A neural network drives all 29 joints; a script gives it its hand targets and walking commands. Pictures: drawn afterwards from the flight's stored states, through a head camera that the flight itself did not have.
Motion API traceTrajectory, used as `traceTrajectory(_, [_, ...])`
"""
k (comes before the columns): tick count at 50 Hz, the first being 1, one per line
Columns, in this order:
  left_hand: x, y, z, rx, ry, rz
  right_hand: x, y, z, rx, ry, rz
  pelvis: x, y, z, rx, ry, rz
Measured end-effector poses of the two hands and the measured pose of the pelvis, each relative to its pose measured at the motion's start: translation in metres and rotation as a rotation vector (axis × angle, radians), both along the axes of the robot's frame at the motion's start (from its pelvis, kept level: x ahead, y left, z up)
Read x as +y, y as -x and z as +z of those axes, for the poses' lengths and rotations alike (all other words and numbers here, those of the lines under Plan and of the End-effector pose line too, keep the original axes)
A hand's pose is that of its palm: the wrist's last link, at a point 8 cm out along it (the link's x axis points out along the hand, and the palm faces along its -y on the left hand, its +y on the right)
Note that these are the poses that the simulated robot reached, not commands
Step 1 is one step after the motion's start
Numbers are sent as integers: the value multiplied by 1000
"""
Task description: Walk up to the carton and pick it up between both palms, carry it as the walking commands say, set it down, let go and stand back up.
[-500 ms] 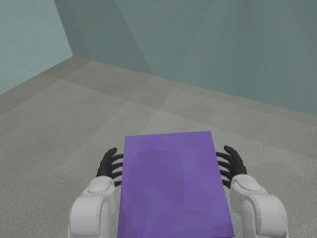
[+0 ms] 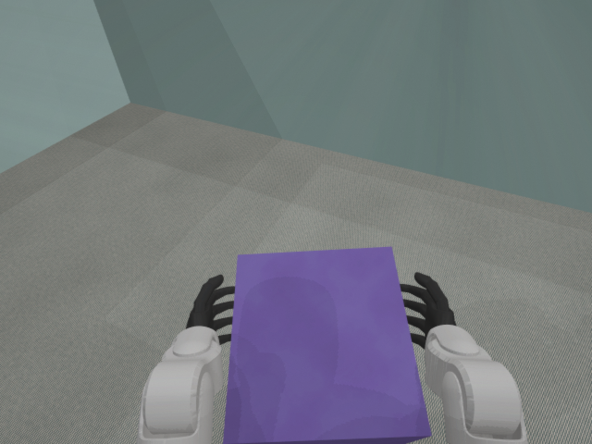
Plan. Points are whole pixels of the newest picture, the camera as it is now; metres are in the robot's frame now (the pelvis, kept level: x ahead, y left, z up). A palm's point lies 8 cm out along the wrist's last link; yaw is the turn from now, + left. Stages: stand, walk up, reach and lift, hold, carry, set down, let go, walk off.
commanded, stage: hold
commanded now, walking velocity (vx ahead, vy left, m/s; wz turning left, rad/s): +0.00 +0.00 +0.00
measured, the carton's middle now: (319, 359) +0.27 +0.00 -0.01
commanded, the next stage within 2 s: set down in 0.46 s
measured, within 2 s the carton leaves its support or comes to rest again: neither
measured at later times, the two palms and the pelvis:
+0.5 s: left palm (211, 361) +0.24 +0.14 +0.05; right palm (438, 365) +0.24 -0.15 +0.04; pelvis -0.05 -0.01 +0.00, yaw +0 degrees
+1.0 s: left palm (209, 357) +0.27 +0.15 +0.00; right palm (412, 356) +0.27 -0.13 -0.01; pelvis -0.06 -0.01 -0.01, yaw +2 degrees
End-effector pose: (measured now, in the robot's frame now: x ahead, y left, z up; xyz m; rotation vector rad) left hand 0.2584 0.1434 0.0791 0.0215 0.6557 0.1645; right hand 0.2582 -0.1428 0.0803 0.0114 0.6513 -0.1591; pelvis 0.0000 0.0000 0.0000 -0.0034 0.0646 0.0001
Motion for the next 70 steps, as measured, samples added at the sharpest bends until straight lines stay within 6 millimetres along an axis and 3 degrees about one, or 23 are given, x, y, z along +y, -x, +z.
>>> traceTrajectory(1, [0, -2, -4, 3, -10, -10, 0, -1, -4, 5, 12, 8, 0, 1, 1, -27, -2, 0])
traceTrajectory(3, [-1, -7, -29, 48, -27, -35, -1, -4, -31, 62, 34, 15, 1, 4, 4, -75, -1, -9])
traceTrajectory(5, [-1, 0, -50, 86, -34, -48, -2, 6, -53, 109, 51, 18, 1, 5, 7, -93, -3, -13])
traceTrajectory(8, [-2, 19, -59, 82, -27, -27, -1, 27, -65, 109, 33, 11, 1, 5, 9, -100, -3, -5])
traceTrajectory(12, [-5, 26, -53, 27, -26, -26, -4, 30, -58, 52, 23, 2, 0, 11, 8, -116, 0, 6])
traceTrajectory(23, [-9, 17, -38, 1, -55, -39, -6, 23, -40, 15, 41, 21, -5, 43, 3, -204, -5, 14])
traceTrajectory(28, [-1, 17, -27, -10, -43, 12, 3, 15, -33, 10, 62, 55, -9, 54, 1, -220, -4, 2])
traceTrajectory(39, [7, 2, -29, 7, -14, 5, 9, -1, -43, 45, 20, 31, -12, 63, -5, -225, -7, 50])
traceTrajectory(59, [5, -24, -114, 35, 5, -5, 8, -26, -120, 65, 39, 10, 0, 52, -14, 59, -3, 34])
traceTrajectory(70, [10, -36, -155, 29, -4, 3, 13, -36, -165, 56, 14, 6, 3, 53, -31, 249, -3, 35])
